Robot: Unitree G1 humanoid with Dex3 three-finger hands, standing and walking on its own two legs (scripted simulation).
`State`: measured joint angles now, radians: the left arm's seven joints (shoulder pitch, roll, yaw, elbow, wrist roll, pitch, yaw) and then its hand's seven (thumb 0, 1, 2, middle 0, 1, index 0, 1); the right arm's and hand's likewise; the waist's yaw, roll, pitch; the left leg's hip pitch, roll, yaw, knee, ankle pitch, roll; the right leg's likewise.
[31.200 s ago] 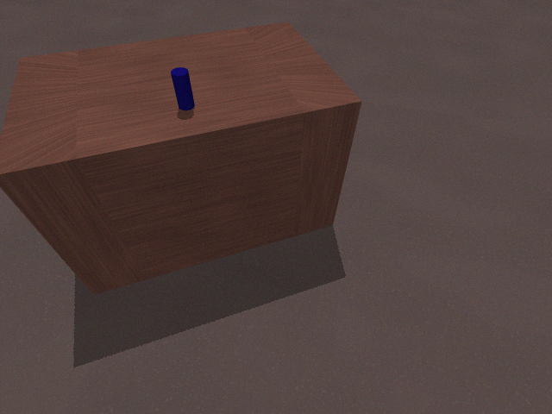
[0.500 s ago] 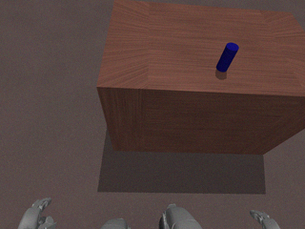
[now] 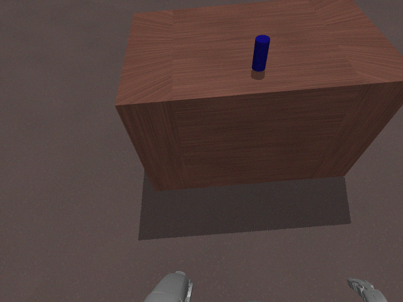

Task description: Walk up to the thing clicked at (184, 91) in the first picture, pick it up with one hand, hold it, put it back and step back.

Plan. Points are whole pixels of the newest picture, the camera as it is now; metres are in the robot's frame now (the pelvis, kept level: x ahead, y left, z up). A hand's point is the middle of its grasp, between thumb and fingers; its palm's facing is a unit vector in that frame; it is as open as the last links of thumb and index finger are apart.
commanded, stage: step back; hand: right
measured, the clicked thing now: (260, 54) +0.89 -0.17 -0.06
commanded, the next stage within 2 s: stand in 1.82 s
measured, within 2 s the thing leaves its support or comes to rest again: neither
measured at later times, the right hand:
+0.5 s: hand out of the picture -0.03 -0.28 -0.13, palm faces -0.15 +0.88 -0.44, open 7.4 cm
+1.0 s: hand out of the picture -0.19 -0.29 -0.17, palm faces -0.18 +0.92 -0.34, open 7.4 cm
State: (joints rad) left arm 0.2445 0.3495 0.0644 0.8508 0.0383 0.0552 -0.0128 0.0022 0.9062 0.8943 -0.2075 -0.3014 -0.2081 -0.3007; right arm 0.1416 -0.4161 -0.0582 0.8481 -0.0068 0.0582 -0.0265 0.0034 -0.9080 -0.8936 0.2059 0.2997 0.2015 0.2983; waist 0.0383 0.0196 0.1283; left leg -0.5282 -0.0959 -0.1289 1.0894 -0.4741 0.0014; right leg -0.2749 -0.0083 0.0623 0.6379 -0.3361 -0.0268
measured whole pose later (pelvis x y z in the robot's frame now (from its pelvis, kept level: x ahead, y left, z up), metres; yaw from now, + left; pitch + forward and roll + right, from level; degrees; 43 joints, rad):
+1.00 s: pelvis -0.28 -0.04 -0.01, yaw +7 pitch -3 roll +3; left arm 0.22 0.42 0.07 0.90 0.04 0.00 0.01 0.00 0.90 0.89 -0.21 -0.30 -0.21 -0.30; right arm 0.22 -0.37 -0.06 0.98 -0.04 0.03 0.02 0.01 -0.91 -0.89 0.20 0.30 0.20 0.30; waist 0.04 -0.02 0.11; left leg -0.23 -0.04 -0.01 0.60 -0.32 -0.01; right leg -0.31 -0.10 -0.01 0.74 -0.38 -0.01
